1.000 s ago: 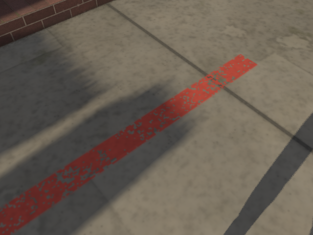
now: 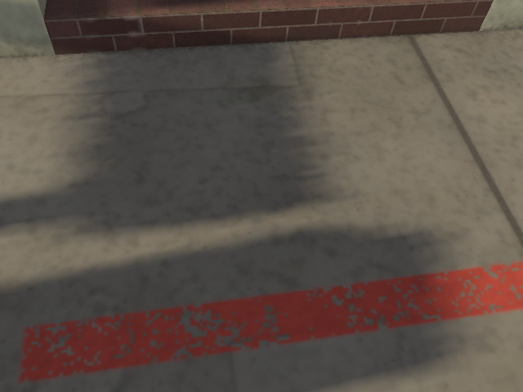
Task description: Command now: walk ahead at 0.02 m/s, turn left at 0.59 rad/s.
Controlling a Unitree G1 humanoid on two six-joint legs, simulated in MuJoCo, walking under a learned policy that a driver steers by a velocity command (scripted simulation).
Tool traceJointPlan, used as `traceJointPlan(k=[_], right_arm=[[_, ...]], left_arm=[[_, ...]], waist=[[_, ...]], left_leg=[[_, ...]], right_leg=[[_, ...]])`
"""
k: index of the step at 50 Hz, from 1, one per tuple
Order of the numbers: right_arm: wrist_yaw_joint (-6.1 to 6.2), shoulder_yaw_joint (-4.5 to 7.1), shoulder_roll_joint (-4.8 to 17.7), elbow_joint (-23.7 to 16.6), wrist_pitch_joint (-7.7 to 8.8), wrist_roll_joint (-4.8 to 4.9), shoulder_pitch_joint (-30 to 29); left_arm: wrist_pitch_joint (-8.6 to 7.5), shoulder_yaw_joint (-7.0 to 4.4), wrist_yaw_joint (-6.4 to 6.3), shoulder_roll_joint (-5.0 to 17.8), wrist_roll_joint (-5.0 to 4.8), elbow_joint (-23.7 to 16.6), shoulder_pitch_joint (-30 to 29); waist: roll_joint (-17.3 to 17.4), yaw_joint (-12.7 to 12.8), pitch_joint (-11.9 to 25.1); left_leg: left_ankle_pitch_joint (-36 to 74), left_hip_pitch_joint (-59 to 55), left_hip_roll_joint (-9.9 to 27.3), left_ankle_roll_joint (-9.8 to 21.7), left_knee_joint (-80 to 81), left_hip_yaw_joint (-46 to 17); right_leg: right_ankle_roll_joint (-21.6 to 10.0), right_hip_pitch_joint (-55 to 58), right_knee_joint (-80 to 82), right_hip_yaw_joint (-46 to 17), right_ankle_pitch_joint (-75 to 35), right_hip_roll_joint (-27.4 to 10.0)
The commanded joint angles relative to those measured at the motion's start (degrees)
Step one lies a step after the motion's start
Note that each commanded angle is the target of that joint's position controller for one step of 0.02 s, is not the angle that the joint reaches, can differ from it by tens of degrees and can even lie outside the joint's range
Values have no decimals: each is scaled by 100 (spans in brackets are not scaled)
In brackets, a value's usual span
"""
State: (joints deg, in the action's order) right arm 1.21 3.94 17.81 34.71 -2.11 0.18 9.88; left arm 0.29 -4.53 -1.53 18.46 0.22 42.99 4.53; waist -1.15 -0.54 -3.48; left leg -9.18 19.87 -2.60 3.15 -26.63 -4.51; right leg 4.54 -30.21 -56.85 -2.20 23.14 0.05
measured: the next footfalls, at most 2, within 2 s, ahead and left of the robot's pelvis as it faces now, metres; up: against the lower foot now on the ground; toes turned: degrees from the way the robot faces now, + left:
right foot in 0.22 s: +0.08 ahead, -0.14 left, +0.00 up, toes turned +13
left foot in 0.62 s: -0.01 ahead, +0.11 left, +0.00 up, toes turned +20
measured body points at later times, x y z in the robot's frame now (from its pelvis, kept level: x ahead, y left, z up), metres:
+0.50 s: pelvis +0.00 -0.03 +0.00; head +0.05 -0.03 +0.45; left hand +0.06 +0.28 -0.10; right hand +0.23 -0.27 -0.10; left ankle -0.04 +0.11 -0.69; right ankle +0.04 -0.15 -0.74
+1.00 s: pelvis +0.08 +0.04 +0.00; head +0.10 +0.06 +0.45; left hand +0.16 +0.34 -0.11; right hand +0.23 -0.21 -0.12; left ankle -0.05 +0.10 -0.74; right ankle +0.24 -0.04 -0.72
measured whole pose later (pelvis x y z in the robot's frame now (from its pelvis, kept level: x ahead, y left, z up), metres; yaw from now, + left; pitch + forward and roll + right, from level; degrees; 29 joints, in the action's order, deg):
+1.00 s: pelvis +0.08 +0.04 +0.00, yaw +22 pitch +1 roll +1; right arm 0.9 2.5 15.5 43.2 0.9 0.2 19.6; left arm -2.4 -2.8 2.2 16.2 0.1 44.0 5.6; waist -2.5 -2.7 -1.8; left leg -19.2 0.8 -2.9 2.3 -19.1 -1.0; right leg 1.2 -28.1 -33.6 0.1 5.2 -2.2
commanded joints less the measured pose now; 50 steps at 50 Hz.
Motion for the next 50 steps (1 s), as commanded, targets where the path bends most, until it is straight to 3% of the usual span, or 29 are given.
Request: traceJointPlan(k=[1, 7, 10, 11, 12, 13, 14, 15, 16, 17, 20, 22, 25, 27, 29, 30, 31, 32, 33, 34, 35, 37, 40, 42, 44, 47, 50], right_arm=[[81, 315, 1030, -414, 44, 22, -129], [8, 328, 1033, -428, -25, 42, -189], [34, 298, 939, -459, -78, 138, -348], [42, 238, 724, -469, -74, 113, -181], [32, 210, 568, -587, -37, 130, 17], [42, 357, 1034, -502, 25, 27, 41], [24, 469, 1272, -372, 17, 61, 157], [29, 481, 1187, -231, -41, 80, 284], [42, 455, 1037, -170, -99, 61, 345], [28, 407, 863, -170, -135, 78, 332], [-13, 298, 603, -394, -121, 151, -109], [-43, 229, 493, -502, -106, 105, -287], [-86, 148, 398, -528, -91, 49, -240], [-110, 146, 449, -456, -100, 79, -111], [-159, 139, 397, -243, -70, 84, 318], [-155, 152, 420, -74, -47, 94, 628], [-122, 176, 513, 70, -18, 113, 1080], [-53, 302, 1211, 40, 15, 47, 1394], [-119, 353, 1383, 29, 172, -53, 1534], [-135, 264, 1131, 44, 312, -88, 1250], [-123, 186, 884, 73, 409, -49, 1003], [-70, 80, 657, 77, 476, -19, 732], [1, 45, 552, 111, 502, -98, 652], [25, 47, 546, 193, 459, -88, 639], [25, 70, 617, 329, 421, -64, 818], [-8, 108, 738, 494, 384, -22, 954], [-4, 101, 710, 587, 346, 52, 803]], left_arm=[[-49, -61, 3, 338, -13, -327, 43], [-115, -95, 121, 431, -67, -401, 35], [-185, -158, 170, 465, -46, -287, 481], [-171, -243, 138, 799, 39, -287, 661], [-103, -345, 104, 1315, 148, -280, 503], [-132, -285, 99, 1022, 259, -421, 365], [-148, -182, 56, 718, 218, -540, 63], [-139, -137, 22, 549, 135, -588, -199], [-135, -108, -8, 457, 39, -612, -261], [-117, -81, -38, 435, 8, -600, -208], [-23, -115, -98, 544, 66, -532, 186], [18, -166, -91, 688, 63, -488, 356], [49, -232, 13, 911, -12, -468, 277], [41, -242, 80, 971, -111, -390, 415], [15, -191, 133, 920, -225, -314, 341], [-26, -104, 169, 693, -211, -238, 412], [-98, 46, 231, 277, -82, -201, 413], [-204, 205, 319, -183, 134, -491, 283], [-274, 18, 258, 446, -68, -649, -305], [-306, -100, 244, 752, -204, -661, -349], [-321, -124, 247, 757, -216, -541, -178], [-367, -145, 236, 703, -88, -365, 16], [-414, -78, 264, 409, -3, -201, 228], [-389, 20, 281, 164, 7, -194, 126], [-350, 88, 310, 51, -2, -266, -103], [-328, 72, 360, 197, -35, -341, -265], [-373, 10, 374, 375, 11, -290, -19]], waist=[[825, 36, 1126], [1065, -42, 953], [983, 235, 956], [421, 173, 1070], [-1246, -145, 768], [-1259, 23, 725], [-816, -104, 658], [-628, -210, 544], [-608, -167, 462], [-609, -115, 406], [-786, 196, 431], [-844, 337, 601], [-951, 322, 744], [-944, 335, 797], [-821, 49, 667], [-650, -88, 678], [-125, -255, 850], [1560, -220, 995], [1333, -655, 599], [1087, -479, 96], [1150, -322, -173], [1064, -155, -311], [768, 14, 61], [704, -6, 214], [779, -126, 236], [771, -193, 209], [744, 11, 328]], left_leg=[[1596, -1058, 1293, 1051, 557, -1510], [787, -837, 1181, 964, 507, -2294], [559, -542, 828, 591, 122, -2312], [-402, 38, 489, 272, -518, -1936], [-2098, 1237, -497, -116, -1567, -669], [-2660, 1424, -295, -410, -3037, -481], [-2310, 1365, -120, -500, -3721, -539], [-1993, 1363, -69, -600, -4017, -443], [-1686, 1525, -44, -701, -4276, -399], [-1533, 1599, -8, -779, -4393, -316], [-1304, 1749, 171, -926, -3670, 78], [-1438, 1483, 325, -954, -3030, 164], [-1642, 568, 326, -836, -2044, 458], [-1455, 117, 240, -682, -1349, 643], [-714, -865, 118, -374, -122, 839], [-626, -1637, 42, -211, 291, 833], [-695, -2561, 490, -55, 458, 146], [-974, -3184, 1973, 630, 755, -1984], [-1904, -2421, 2500, 1457, 1455, -3135], [-2614, -2122, 2333, 1390, 1664, -2857], [-2755, -1957, 2052, 1182, 1766, -2437], [-1598, -1843, 1687, 901, 1895, -1702], [1599, -1782, 1384, 795, 1628, -660], [2479, -1590, 1171, 692, 1419, -125], [2742, -1454, 1162, 665, 1287, 15], [2791, -1476, 1359, 724, 1074, -168], [2862, -1670, 1421, 622, 575, -387]], right_leg=[[56, 133, 729, -194, -255, 48], [-93, 779, 1911, -283, -218, 227], [-334, 1765, 3477, -186, -1242, 135], [-647, 2420, 3743, -831, -1488, -714], [-1456, 2595, 3977, -2126, -2381, -1817], [-2066, 2226, 4100, -2671, -2688, -2410], [-1977, 2060, 4023, -2178, -2663, -2183], [-1705, 1994, 3940, -1604, -2497, -1786], [-1565, 2103, 3893, -1259, -2409, -1570], [-1557, 2150, 3878, -1001, -2576, -1475], [-1662, 2650, 3900, -564, -2819, -1403], [-1735, 2890, 3819, -493, -3056, -1525], [-1767, 2605, 3726, -297, -3451, -1603], [-1730, 2455, 3844, -342, -2210, -1625], [-1557, 1806, 3792, -288, -847, -1519], [-1332, 1312, 3566, -132, -355, -1358], [-939, 637, 2796, 253, 224, -1035], [-339, -783, 916, 1023, 1157, -282], [-313, -1496, -61, 329, 1361, -200], [-411, -1711, -401, 73, 847, -446], [-481, -1747, -404, 22, 292, -554], [-446, -1582, -180, -2, -584, -631], [-218, -971, 195, 202, -1331, -496], [-105, -420, 967, 285, -1697, -422], [-98, 2, 1625, 326, -1948, -327], [-237, 301, 2113, 298, -1944, -208], [-510, 743, 2656, 294, -1823, -93]])
Keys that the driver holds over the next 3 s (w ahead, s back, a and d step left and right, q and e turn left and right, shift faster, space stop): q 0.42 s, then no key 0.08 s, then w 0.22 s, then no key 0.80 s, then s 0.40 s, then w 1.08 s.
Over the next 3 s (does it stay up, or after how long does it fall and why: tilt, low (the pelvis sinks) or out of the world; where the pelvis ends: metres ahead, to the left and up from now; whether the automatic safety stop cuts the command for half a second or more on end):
stays up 0.43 0.07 0.00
